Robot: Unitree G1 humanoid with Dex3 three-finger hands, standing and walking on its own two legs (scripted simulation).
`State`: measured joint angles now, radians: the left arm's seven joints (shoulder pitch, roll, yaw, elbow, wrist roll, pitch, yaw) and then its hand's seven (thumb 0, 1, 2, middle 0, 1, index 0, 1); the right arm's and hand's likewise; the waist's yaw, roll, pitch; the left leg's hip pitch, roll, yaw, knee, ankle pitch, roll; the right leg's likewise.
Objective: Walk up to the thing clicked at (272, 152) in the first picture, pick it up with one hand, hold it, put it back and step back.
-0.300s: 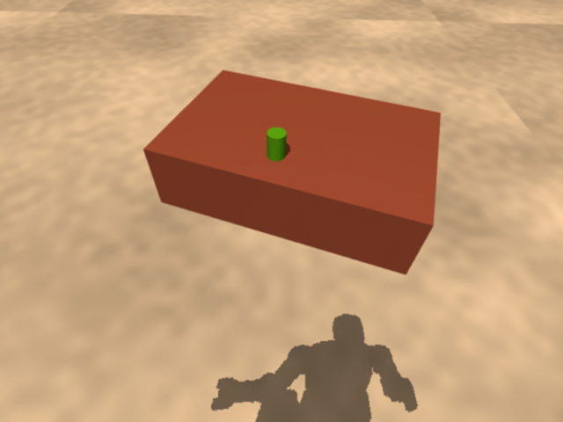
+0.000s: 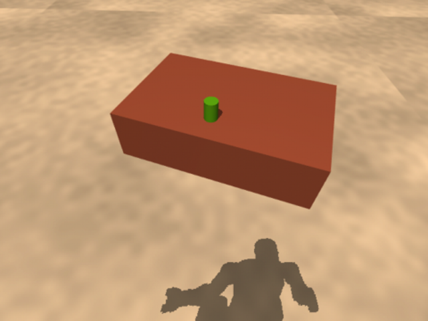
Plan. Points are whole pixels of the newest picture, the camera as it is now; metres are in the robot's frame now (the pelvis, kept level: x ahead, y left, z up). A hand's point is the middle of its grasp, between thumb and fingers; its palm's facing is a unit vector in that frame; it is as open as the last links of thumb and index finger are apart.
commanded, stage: stand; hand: left
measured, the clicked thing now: (211, 109) +1.19 +0.00 -0.40
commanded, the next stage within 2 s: walk up in 0.82 s
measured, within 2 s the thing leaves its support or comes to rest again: neither
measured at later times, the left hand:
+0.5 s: hand out of the picture +0.08 +0.25 -0.16, palm faces -0.03 -0.94 -0.34, open 7.4 cm
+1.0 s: hand out of the picture +0.10 +0.25 -0.15, palm faces -0.13 -0.92 -0.37, open 7.4 cm
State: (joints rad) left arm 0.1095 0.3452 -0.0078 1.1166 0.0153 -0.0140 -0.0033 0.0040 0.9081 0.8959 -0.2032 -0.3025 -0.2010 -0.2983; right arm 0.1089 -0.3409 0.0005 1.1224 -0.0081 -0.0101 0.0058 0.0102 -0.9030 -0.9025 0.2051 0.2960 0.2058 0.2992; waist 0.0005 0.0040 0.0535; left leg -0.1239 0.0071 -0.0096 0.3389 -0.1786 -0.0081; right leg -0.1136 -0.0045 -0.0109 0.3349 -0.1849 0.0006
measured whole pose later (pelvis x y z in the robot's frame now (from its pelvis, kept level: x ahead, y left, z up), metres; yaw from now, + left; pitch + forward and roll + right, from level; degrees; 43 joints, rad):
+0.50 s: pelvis +0.00 +0.00 +0.00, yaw +0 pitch -2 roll +0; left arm 0.12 0.35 0.00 1.12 0.01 -0.01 0.00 0.00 0.91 0.90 -0.20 -0.30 -0.20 -0.30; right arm 0.12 -0.35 0.00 1.12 -0.01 -0.01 0.00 0.01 -0.90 -0.90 0.21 0.30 0.21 0.30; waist 0.00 0.01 0.05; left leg -0.11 0.01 -0.01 0.32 -0.18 -0.02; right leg -0.10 0.00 -0.01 0.32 -0.18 -0.01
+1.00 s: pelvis +0.02 -0.02 -0.01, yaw -5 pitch -2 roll +2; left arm 0.22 0.40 0.06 1.03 0.04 0.00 -0.06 0.01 0.91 0.90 -0.20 -0.30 -0.20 -0.30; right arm 0.20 -0.38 -0.07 0.98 -0.04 -0.06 0.04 0.01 -0.90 -0.90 0.21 0.30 0.21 0.30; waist -0.02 -0.01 0.05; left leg -0.11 0.03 0.07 0.41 -0.28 0.02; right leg -0.34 -0.02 0.02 0.77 -0.43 -0.03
